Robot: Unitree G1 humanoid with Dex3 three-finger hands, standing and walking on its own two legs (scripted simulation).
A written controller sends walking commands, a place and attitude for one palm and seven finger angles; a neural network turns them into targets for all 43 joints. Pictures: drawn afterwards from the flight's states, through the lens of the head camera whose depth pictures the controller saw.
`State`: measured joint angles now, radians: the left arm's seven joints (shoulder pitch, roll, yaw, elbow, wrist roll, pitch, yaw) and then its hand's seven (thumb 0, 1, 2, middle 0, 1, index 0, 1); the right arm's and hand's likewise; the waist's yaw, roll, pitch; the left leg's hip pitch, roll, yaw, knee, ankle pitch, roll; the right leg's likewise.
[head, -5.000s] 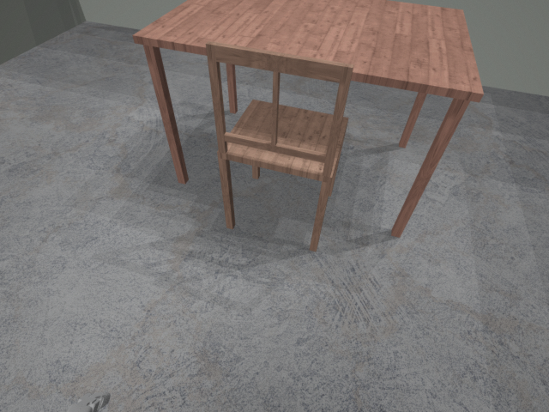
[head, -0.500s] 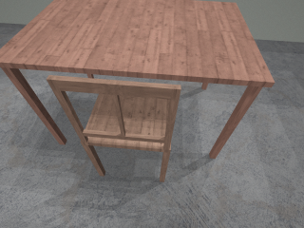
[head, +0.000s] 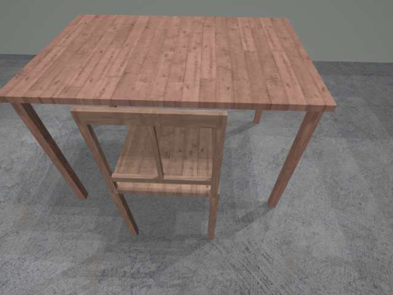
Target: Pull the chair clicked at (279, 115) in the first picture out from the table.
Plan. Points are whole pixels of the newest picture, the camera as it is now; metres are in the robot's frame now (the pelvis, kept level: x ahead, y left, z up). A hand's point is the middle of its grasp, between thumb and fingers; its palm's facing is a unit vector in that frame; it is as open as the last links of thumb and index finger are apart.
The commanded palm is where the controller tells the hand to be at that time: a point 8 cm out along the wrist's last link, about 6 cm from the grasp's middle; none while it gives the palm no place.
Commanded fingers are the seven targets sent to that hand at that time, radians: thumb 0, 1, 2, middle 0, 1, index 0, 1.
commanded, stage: come to a stop and stand still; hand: left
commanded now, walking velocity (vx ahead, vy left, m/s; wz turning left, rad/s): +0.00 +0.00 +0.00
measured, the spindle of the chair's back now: (156, 153) +0.54 +0.16 -0.11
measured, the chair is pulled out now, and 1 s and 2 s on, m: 0.00 0.00 0.00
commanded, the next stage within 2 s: look again from close up in 0.32 s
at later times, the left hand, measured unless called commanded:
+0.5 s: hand out of the picture -0.04 +0.16 -0.18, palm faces +0.02 -0.99 -0.17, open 7.4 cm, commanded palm none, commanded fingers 0.00 0.90 0.90 -0.20 -0.30 -0.20 -0.30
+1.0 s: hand out of the picture +0.02 +0.19 -0.18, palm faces +0.01 -0.98 -0.19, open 7.4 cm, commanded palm none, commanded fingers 0.00 0.90 0.90 -0.20 -0.30 -0.20 -0.30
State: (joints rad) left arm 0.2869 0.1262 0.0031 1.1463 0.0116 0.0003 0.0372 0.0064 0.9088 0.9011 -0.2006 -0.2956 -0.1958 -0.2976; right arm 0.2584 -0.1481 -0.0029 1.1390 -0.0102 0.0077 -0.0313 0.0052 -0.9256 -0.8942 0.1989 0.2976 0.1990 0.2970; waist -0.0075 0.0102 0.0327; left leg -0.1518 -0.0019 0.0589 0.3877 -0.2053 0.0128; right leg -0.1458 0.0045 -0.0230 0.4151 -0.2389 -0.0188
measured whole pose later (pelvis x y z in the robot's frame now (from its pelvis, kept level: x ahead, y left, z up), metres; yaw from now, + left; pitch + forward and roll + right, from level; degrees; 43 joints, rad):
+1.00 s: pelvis +0.01 +0.02 +0.00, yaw +0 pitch -1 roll +0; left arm 0.29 0.15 -0.01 1.10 0.01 -0.02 0.04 0.01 0.92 0.90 -0.20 -0.30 -0.20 -0.30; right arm 0.28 -0.15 0.02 1.12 -0.02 -0.03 -0.02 0.01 -0.92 -0.89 0.20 0.30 0.20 0.30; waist -0.01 0.00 0.02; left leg -0.19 -0.03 0.07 0.46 -0.26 0.04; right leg -0.18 -0.02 -0.01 0.48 -0.29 0.01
